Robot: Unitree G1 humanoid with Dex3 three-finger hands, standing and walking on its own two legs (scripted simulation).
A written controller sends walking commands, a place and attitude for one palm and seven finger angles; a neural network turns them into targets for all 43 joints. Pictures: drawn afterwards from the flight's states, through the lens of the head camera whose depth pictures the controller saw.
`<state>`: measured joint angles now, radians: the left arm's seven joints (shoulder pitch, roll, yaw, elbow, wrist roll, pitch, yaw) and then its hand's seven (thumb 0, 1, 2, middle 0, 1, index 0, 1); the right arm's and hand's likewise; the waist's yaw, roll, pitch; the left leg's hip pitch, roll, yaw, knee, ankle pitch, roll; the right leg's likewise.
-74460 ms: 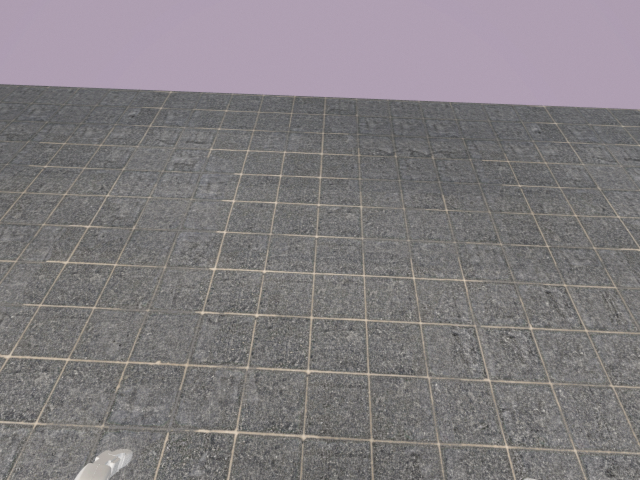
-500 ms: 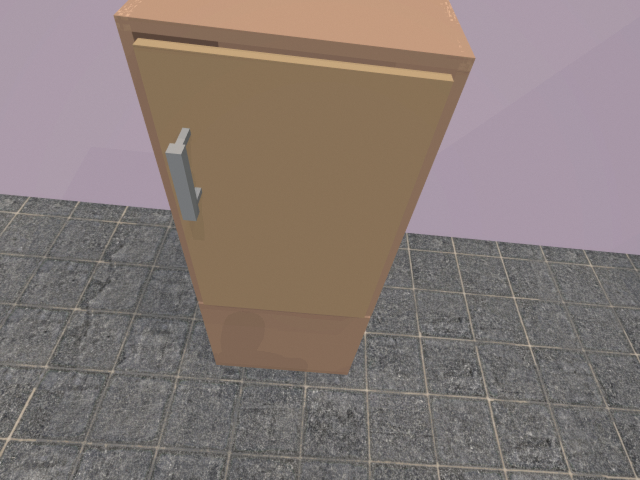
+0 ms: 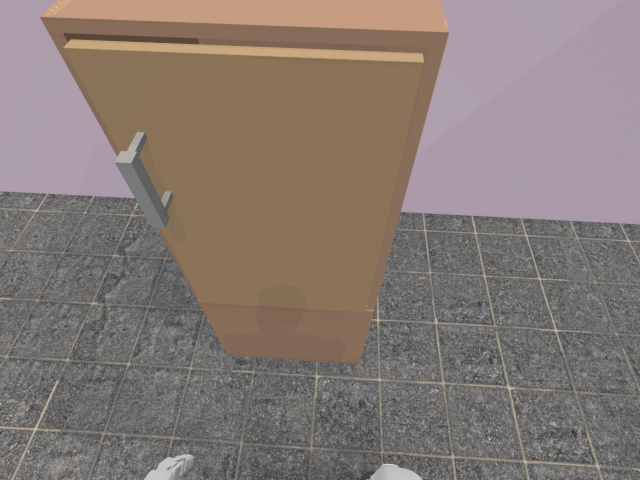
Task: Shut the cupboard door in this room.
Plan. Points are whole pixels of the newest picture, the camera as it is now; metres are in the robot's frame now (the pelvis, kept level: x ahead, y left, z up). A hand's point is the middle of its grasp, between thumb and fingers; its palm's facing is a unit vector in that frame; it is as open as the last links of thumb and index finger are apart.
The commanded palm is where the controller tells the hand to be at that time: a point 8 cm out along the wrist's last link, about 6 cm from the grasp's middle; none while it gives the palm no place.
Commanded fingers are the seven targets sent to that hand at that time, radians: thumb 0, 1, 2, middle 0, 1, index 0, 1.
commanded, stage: come to a stop and stand still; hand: left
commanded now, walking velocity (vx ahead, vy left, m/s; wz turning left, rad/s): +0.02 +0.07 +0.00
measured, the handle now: (150, 182) +0.46 +0.26 +0.09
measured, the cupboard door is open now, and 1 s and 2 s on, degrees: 0 0 0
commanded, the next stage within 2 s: look again from close up in 0.52 s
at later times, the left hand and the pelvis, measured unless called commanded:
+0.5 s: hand out of the picture -0.02 +0.19 -0.17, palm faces -0.01 -0.98 -0.18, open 7.4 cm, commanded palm none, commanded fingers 0.00 0.90 0.90 -0.20 -0.30 -0.20 -0.30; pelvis -0.02 +0.02 +0.01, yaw -2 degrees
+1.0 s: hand out of the picture +0.00 +0.20 -0.17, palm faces -0.04 -0.98 -0.19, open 7.3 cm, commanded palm none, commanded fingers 0.00 0.90 0.90 -0.20 -0.30 -0.20 -0.30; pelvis -0.01 +0.03 +0.01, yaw -3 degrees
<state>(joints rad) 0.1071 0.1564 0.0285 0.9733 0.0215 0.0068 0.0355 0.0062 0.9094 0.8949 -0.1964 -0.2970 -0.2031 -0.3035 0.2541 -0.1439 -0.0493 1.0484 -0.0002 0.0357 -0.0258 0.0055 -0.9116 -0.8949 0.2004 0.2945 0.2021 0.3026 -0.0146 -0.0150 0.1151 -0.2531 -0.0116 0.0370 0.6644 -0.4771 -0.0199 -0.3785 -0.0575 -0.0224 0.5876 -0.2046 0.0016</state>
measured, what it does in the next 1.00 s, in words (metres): steps on the spot: right foot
